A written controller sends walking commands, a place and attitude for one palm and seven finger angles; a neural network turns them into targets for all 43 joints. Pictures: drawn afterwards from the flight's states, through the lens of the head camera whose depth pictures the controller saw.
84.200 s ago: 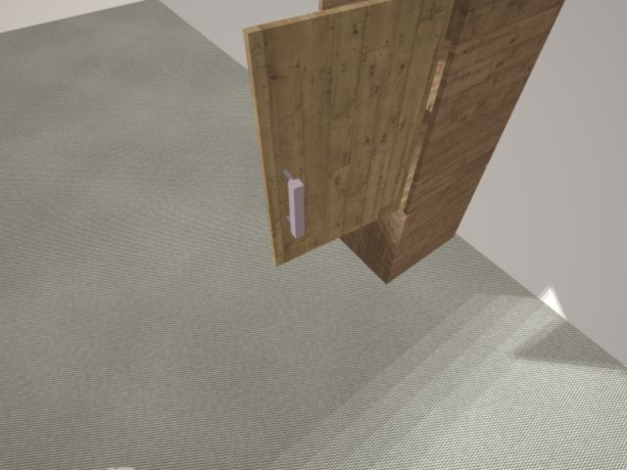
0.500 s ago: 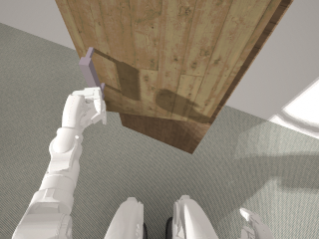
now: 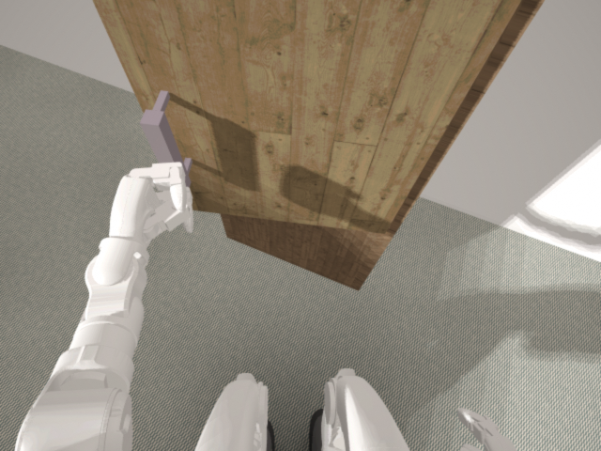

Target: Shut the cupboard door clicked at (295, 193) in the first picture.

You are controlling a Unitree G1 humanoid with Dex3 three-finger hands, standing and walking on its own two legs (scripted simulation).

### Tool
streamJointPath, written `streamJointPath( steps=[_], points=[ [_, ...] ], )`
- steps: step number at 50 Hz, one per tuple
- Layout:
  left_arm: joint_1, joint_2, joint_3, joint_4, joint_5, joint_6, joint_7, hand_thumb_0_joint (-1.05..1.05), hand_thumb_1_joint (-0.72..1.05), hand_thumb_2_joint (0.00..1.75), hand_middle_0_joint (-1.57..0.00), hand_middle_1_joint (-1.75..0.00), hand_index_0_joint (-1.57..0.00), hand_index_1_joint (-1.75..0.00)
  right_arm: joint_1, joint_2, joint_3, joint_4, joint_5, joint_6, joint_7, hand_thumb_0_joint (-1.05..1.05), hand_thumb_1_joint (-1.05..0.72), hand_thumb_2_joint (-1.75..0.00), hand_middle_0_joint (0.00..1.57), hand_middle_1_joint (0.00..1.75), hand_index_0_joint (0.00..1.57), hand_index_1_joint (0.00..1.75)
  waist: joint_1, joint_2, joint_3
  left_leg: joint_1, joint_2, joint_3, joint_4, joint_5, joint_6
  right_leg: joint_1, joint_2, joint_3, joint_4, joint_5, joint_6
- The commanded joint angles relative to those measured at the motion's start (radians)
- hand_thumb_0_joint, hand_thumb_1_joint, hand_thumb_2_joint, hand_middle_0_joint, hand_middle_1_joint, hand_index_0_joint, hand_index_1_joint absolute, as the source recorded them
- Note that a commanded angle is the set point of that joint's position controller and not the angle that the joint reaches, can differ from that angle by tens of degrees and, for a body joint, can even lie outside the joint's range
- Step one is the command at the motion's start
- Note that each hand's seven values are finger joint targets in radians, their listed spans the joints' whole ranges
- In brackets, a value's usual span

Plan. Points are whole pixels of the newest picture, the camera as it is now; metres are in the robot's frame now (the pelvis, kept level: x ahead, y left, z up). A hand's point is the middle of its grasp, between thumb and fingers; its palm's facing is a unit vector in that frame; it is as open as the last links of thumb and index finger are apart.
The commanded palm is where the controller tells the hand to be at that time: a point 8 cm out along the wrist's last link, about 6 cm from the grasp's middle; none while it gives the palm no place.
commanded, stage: push the door shut along its arc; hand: left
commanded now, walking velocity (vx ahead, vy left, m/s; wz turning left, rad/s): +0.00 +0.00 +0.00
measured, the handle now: (173, 145) +0.52 +0.18 +0.03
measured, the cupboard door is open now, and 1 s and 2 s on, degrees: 16 2 0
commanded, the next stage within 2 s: pull the fist back off the door in 1.66 s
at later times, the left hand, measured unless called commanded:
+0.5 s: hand (195, 170) +0.48 +0.14 +0.03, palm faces -0.23 -0.97 -0.05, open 3.1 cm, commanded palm +0.47 +0.19 +0.03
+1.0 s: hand (226, 141) +0.54 +0.11 +0.03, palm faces -0.36 -0.93 -0.03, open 3.1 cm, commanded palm +0.55 +0.13 +0.03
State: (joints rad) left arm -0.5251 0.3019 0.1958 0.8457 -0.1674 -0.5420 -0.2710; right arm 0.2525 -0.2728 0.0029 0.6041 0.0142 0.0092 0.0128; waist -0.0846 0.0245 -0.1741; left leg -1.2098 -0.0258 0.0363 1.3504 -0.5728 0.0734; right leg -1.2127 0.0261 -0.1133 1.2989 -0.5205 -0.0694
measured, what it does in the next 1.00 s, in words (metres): stands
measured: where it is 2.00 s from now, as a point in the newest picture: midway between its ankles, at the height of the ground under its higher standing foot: outside the picture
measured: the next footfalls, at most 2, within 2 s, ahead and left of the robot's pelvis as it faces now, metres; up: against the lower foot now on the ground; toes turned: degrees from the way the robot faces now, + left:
none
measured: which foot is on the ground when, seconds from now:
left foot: down 0.00-1.00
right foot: down 0.00-1.00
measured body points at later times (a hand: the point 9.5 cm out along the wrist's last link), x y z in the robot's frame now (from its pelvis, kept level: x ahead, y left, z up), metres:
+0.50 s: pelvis -0.01 +0.00 -0.01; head +0.14 +0.01 +0.41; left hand +0.48 +0.20 +0.04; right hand +0.05 -0.27 -0.13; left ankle +0.03 +0.08 -0.61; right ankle +0.05 -0.09 -0.61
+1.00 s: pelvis -0.01 +0.02 -0.03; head +0.17 +0.05 +0.38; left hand +0.55 +0.16 +0.03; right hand -0.01 -0.26 -0.13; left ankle +0.03 +0.08 -0.61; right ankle +0.05 -0.09 -0.61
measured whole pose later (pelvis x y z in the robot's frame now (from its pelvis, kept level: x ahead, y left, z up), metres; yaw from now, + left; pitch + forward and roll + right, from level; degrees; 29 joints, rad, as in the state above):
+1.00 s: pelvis -0.01 +0.02 -0.03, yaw -2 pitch +31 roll -6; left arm -1.11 0.50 0.20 1.24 -0.07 -0.38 -0.39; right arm 0.34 -0.28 0.05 0.65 0.00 0.00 0.01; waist -0.23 0.06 -0.15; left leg -1.43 -0.01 0.01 1.47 -0.59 0.10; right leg -1.40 0.04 -0.15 1.36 -0.51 -0.05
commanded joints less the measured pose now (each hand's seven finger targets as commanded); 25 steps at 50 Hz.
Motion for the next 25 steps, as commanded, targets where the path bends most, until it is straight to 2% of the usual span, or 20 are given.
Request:
streamJointPath(
  steps=[1, 2, 4, 5, 6, 7, 10, 11, 12, 13, 14, 16, 17, 18, 20, 21, 22, 23, 24, 25],
  points=[
    [-0.342, 0.181, 0.048, -0.190, -0.020, -0.040, -0.010, 0.00, 0.90, 0.90, -1.30, -1.50, -1.30, -1.50, 0.086, -0.158, -0.053, -0.097, 0.006, -0.016, -0.010, 0.00, -0.90, -0.90, 0.20, 0.30, 0.20, 0.30, -0.013, 0.057, -0.457, 0.275, 0.016, -0.114, -0.179, 0.287, -0.048, 0.291, -0.005, 0.128, -0.162, 0.246, 0.030],
    [-0.398, 0.194, 0.051, -0.186, -0.019, -0.046, -0.011, 0.00, 0.90, 0.90, -1.30, -1.50, -1.30, -1.50, 0.088, -0.158, -0.052, -0.090, 0.006, -0.013, -0.013, 0.00, -0.90, -0.90, 0.20, 0.30, 0.20, 0.30, -0.031, 0.032, -0.442, 0.268, 0.019, -0.118, -0.172, 0.275, -0.044, 0.282, -0.004, 0.128, -0.166, 0.238, 0.033],
    [-0.462, 0.221, 0.062, -0.193, -0.014, -0.068, -0.014, 0.00, 0.90, 0.90, -1.30, -1.50, -1.30, -1.50, 0.090, -0.159, -0.050, -0.086, 0.003, -0.017, -0.019, 0.00, -0.90, -0.90, 0.20, 0.30, 0.20, 0.30, -0.038, 0.029, -0.455, 0.265, 0.018, -0.121, -0.160, 0.266, -0.041, 0.285, -0.002, 0.134, -0.163, 0.227, 0.032],
    [-0.507, 0.216, 0.052, -0.213, -0.021, -0.081, -0.017, 0.00, 0.90, 0.90, -1.30, -1.50, -1.30, -1.50, 0.092, -0.158, -0.049, -0.090, 0.002, -0.024, -0.022, 0.00, -0.90, -0.90, 0.20, 0.30, 0.20, 0.30, -0.048, 0.049, -0.469, 0.272, 0.015, -0.120, -0.153, 0.277, -0.038, 0.280, 0.000, 0.136, -0.161, 0.233, 0.031],
    [-0.511, 0.224, 0.054, -0.189, -0.015, -0.087, -0.023, 0.00, 0.90, 0.90, -1.30, -1.50, -1.30, -1.50, 0.088, -0.160, -0.050, -0.078, 0.000, -0.026, -0.023, 0.00, -0.90, -0.90, 0.20, 0.30, 0.20, 0.30, -0.043, 0.066, -0.492, 0.283, 0.017, -0.122, -0.148, 0.278, -0.042, 0.274, -0.002, 0.139, -0.156, 0.230, 0.031],
    [-0.532, 0.215, 0.045, -0.165, -0.014, -0.090, -0.030, 0.00, 0.90, 0.90, -1.30, -1.50, -1.30, -1.50, 0.091, -0.161, -0.048, -0.071, 0.000, -0.027, -0.023, 0.00, -0.90, -0.90, 0.20, 0.30, 0.20, 0.30, -0.054, 0.067, -0.486, 0.295, 0.019, -0.129, -0.149, 0.278, -0.044, 0.250, -0.001, 0.131, -0.152, 0.224, 0.030],
    [-0.550, 0.196, 0.020, -0.073, -0.008, -0.069, -0.054, 0.00, 0.90, 0.90, -1.30, -1.50, -1.30, -1.50, 0.109, -0.168, -0.047, -0.063, 0.000, -0.026, -0.022, 0.00, -0.90, -0.90, 0.20, 0.30, 0.20, 0.30, -0.066, 0.079, -0.478, 0.292, 0.018, -0.137, -0.142, 0.287, -0.042, 0.215, 0.003, 0.122, -0.143, 0.218, 0.026],
    [-0.553, 0.193, 0.021, -0.020, -0.004, -0.051, -0.060, 0.00, 0.90, 0.90, -1.30, -1.50, -1.30, -1.50, 0.112, -0.170, -0.048, -0.053, 0.003, -0.021, -0.021, 0.00, -0.90, -0.90, 0.20, 0.30, 0.20, 0.30, -0.077, 0.056, -0.452, 0.276, 0.022, -0.136, -0.140, 0.275, -0.042, 0.202, 0.001, 0.120, -0.148, 0.213, 0.030],
    [-0.558, 0.207, 0.027, 0.017, 0.002, -0.034, -0.065, 0.00, 0.90, 0.90, -1.30, -1.50, -1.30, -1.50, 0.117, -0.173, -0.045, -0.050, 0.003, -0.016, -0.020, 0.00, -0.90, -0.90, 0.20, 0.30, 0.20, 0.30, -0.076, 0.059, -0.438, 0.253, 0.021, -0.133, -0.136, 0.265, -0.041, 0.202, 0.001, 0.122, -0.149, 0.205, 0.029],
    [-0.559, 0.216, 0.031, 0.050, 0.007, -0.015, -0.069, 0.00, 0.90, 0.90, -1.30, -1.50, -1.30, -1.50, 0.124, -0.177, -0.044, -0.055, 0.005, -0.010, -0.019, 0.00, -0.90, -0.90, 0.20, 0.30, 0.20, 0.30, -0.082, 0.030, -0.426, 0.229, 0.022, -0.134, -0.134, 0.254, -0.038, 0.203, 0.003, 0.123, -0.149, 0.199, 0.029],
    [-0.577, 0.222, 0.036, 0.063, 0.007, -0.001, -0.072, 0.00, 0.90, 0.90, -1.30, -1.50, -1.30, -1.50, 0.128, -0.175, -0.042, -0.058, 0.006, -0.008, -0.018, 0.00, -0.90, -0.90, 0.20, 0.30, 0.20, 0.30, -0.081, 0.039, -0.424, 0.204, 0.020, -0.126, -0.131, 0.243, -0.035, 0.215, 0.002, 0.129, -0.152, 0.193, 0.030],
    [-0.618, 0.252, 0.053, 0.043, 0.009, -0.001, -0.085, 0.00, 0.90, 0.90, -1.30, -1.50, -1.30, -1.50, 0.138, -0.178, -0.043, -0.062, 0.006, -0.007, -0.018, 0.00, -0.90, -0.90, 0.20, 0.30, 0.20, 0.30, -0.081, 0.049, -0.481, 0.218, 0.019, -0.124, -0.118, 0.279, -0.033, 0.234, 0.002, 0.132, -0.142, 0.230, 0.028],
    [-0.620, 0.231, 0.034, 0.058, 0.008, 0.004, -0.095, 0.00, 0.90, 0.90, -1.30, -1.50, -1.30, -1.50, 0.141, -0.175, -0.042, -0.063, 0.007, -0.004, -0.016, 0.00, -0.90, -0.90, 0.20, 0.30, 0.20, 0.30, -0.083, 0.058, -0.476, 0.220, 0.019, -0.125, -0.118, 0.277, -0.034, 0.227, 0.003, 0.132, -0.144, 0.226, 0.027],
    [-0.637, 0.233, 0.037, 0.067, 0.003, 0.009, -0.100, 0.00, 0.90, 0.90, -1.30, -1.50, -1.30, -1.50, 0.145, -0.177, -0.042, -0.062, 0.008, -0.003, -0.015, 0.00, -0.90, -0.90, 0.20, 0.30, 0.20, 0.30, -0.090, 0.050, -0.472, 0.210, 0.020, -0.126, -0.115, 0.267, -0.032, 0.223, 0.004, 0.135, -0.148, 0.215, 0.028],
    [-0.690, 0.251, 0.043, 0.047, -0.001, -0.002, -0.112, 0.00, 0.90, 0.90, -1.30, -1.50, -1.30, -1.50, 0.158, -0.180, -0.042, -0.062, 0.006, -0.007, -0.016, 0.00, -0.90, -0.90, 0.20, 0.30, 0.20, 0.30, -0.102, 0.056, -0.485, 0.213, 0.019, -0.131, -0.108, 0.273, -0.028, 0.216, 0.008, 0.133, -0.144, 0.213, 0.026],
    [-0.697, 0.277, 0.059, 0.059, 0.002, -0.002, -0.117, 0.00, 0.90, 0.90, -1.30, -1.50, -1.30, -1.50, 0.160, -0.184, -0.042, -0.057, 0.006, -0.006, -0.015, 0.00, -0.90, -0.90, 0.20, 0.30, 0.20, 0.30, -0.095, 0.064, -0.497, 0.211, 0.022, -0.130, -0.105, 0.267, -0.030, 0.217, 0.007, 0.137, -0.143, 0.206, 0.026],
    [-0.695, 0.286, 0.065, 0.082, 0.004, 0.004, -0.120, 0.00, 0.90, 0.90, -1.30, -1.50, -1.30, -1.50, 0.165, -0.184, -0.040, -0.054, 0.007, -0.004, -0.015, 0.00, -0.90, -0.90, 0.20, 0.30, 0.20, 0.30, -0.103, 0.044, -0.487, 0.189, 0.021, -0.129, -0.100, 0.260, -0.027, 0.221, 0.009, 0.139, -0.145, 0.201, 0.027],
    [-0.723, 0.303, 0.067, 0.077, 0.011, 0.005, -0.122, 0.00, 0.90, 0.90, -1.30, -1.50, -1.30, -1.50, 0.166, -0.187, -0.039, -0.051, 0.007, -0.003, -0.017, 0.00, -0.90, -0.90, 0.20, 0.30, 0.20, 0.30, -0.110, 0.052, -0.486, 0.178, 0.024, -0.128, -0.094, 0.250, -0.025, 0.213, 0.008, 0.144, -0.145, 0.192, 0.027],
    [-0.756, 0.282, 0.045, 0.083, 0.013, 0.010, -0.126, 0.00, 0.90, 0.90, -1.30, -1.50, -1.30, -1.50, 0.172, -0.183, -0.038, -0.046, 0.007, -0.005, -0.017, 0.00, -0.90, -0.90, 0.20, 0.30, 0.20, 0.30, -0.125, 0.052, -0.478, 0.169, 0.023, -0.128, -0.090, 0.241, -0.023, 0.207, 0.009, 0.147, -0.149, 0.183, 0.029],
    [-0.777, 0.298, 0.058, 0.082, 0.011, 0.008, -0.129, 0.00, 0.90, 0.90, -1.30, -1.50, -1.30, -1.50, 0.180, -0.183, -0.037, -0.048, 0.006, -0.009, -0.017, 0.00, -0.90, -0.90, 0.20, 0.30, 0.20, 0.30, -0.123, 0.060, -0.474, 0.163, 0.022, -0.129, -0.086, 0.243, -0.021, 0.203, 0.011, 0.147, -0.147, 0.177, 0.026]
  ],
)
